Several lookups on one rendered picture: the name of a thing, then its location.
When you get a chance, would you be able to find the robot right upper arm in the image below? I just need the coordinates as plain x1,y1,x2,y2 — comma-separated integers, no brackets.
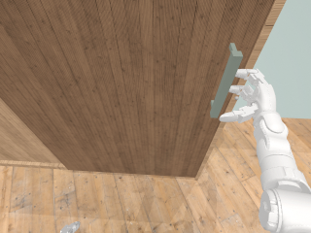
259,187,311,233

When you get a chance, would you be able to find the right robot forearm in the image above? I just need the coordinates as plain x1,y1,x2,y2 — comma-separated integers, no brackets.
253,111,311,194

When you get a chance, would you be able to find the left robot hand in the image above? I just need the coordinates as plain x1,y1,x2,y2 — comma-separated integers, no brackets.
60,221,81,233

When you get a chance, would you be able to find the wardrobe door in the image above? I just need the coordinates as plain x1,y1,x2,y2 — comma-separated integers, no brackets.
0,0,275,178
0,98,62,164

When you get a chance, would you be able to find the right robot hand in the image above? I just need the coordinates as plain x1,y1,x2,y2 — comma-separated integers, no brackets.
219,69,277,123

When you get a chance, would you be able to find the handle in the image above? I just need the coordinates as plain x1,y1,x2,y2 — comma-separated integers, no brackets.
210,43,243,118

